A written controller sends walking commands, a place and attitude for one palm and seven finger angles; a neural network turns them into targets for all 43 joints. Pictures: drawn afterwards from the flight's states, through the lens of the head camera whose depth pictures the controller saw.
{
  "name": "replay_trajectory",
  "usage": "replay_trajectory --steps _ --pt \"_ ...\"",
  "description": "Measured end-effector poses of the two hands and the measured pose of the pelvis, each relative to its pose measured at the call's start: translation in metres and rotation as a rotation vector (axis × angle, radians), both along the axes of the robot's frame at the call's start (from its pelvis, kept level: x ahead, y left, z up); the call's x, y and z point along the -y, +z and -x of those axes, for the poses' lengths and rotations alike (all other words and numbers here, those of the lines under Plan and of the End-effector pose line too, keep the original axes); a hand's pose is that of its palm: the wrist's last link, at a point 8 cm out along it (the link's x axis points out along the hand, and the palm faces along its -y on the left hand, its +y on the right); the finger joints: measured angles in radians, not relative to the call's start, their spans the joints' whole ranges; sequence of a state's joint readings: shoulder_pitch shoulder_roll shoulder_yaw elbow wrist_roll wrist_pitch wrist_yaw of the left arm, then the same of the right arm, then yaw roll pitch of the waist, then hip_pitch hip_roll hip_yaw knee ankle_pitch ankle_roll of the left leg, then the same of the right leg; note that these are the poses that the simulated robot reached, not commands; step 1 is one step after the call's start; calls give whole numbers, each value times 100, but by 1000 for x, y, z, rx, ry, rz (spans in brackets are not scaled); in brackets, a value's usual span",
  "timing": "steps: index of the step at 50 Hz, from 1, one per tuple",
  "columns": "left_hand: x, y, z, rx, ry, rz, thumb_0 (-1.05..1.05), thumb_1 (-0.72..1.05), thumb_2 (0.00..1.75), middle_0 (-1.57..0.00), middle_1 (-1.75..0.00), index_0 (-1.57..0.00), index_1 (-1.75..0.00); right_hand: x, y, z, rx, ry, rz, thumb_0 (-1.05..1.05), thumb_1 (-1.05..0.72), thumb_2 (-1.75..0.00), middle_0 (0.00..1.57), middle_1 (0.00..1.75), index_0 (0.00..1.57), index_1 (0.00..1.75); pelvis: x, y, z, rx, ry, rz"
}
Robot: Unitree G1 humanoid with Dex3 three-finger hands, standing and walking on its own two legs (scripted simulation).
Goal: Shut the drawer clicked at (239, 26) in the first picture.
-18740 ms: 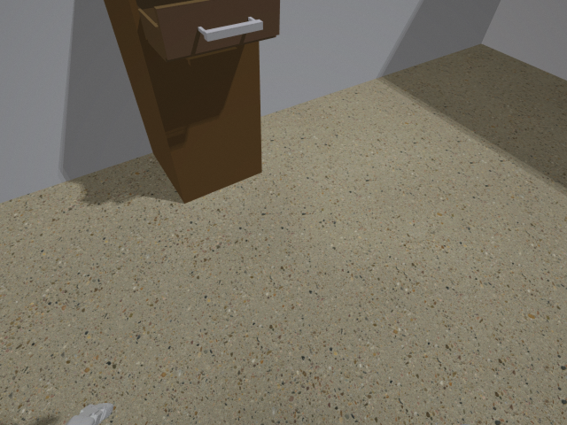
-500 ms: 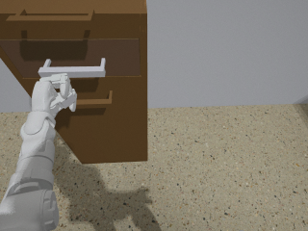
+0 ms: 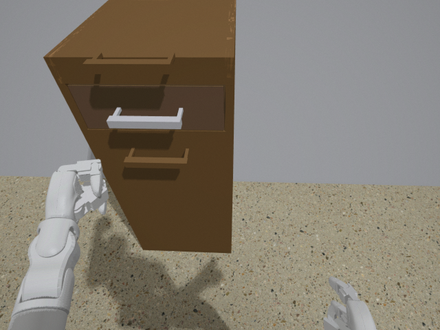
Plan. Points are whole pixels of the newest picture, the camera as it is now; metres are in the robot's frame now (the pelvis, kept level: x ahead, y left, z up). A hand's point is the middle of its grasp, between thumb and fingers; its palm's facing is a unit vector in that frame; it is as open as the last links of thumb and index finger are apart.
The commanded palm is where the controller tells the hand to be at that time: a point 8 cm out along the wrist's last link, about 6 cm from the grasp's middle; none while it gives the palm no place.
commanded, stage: draw the hand back to the body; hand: left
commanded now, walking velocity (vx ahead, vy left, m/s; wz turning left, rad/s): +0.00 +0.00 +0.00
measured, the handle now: (147, 116) +0.58 +0.23 +0.07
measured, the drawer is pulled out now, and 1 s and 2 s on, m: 0.00 0.00 0.00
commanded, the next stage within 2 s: step back with the hand held close in 0.72 s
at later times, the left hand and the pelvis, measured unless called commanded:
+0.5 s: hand (55, 241) +0.20 +0.24 +0.16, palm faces +0.39 -0.84 -0.37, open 3.3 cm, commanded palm +0.14 +0.28 +0.18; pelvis +0.01 +0.00 +0.01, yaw +0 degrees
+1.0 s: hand (35, 241) +0.19 +0.25 +0.17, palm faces +0.41 -0.80 -0.44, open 3.3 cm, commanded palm +0.13 +0.28 +0.18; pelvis -0.01 +0.00 +0.01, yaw +0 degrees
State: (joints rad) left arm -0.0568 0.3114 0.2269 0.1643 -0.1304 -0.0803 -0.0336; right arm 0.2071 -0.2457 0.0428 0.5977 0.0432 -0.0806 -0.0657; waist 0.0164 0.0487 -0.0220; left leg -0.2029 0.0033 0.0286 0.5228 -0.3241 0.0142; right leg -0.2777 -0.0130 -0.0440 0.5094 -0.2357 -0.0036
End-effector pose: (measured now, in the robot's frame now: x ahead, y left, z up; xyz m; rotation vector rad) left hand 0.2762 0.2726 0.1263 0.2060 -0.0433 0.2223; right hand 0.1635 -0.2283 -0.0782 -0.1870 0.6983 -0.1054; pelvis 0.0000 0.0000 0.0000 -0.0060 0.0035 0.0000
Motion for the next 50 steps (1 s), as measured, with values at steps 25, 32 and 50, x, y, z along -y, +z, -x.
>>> replay_trajectory --steps 25,32,50 --pt "-2 46 121 87 161 -222 2 89 90 -140 -160 -140 -160 -10 6 -12 32 59 -18 1 -90 -90 20 30 20 30 4 8 -5 92 0 5" --pt "-5 60 147 113 202 -276 2 89 90 -140 -160 -141 -160 -14 9 -18 64 79 -11 1 -90 -90 20 30 20 30 3 8 -4 101 8 8" --pt "-14 65 131 136 161 -326 2 89 90 -140 -160 -141 -160 -8 8 0 5 26 6 1 -90 -90 20 30 21 30 -2 9 5 41 -7 12"
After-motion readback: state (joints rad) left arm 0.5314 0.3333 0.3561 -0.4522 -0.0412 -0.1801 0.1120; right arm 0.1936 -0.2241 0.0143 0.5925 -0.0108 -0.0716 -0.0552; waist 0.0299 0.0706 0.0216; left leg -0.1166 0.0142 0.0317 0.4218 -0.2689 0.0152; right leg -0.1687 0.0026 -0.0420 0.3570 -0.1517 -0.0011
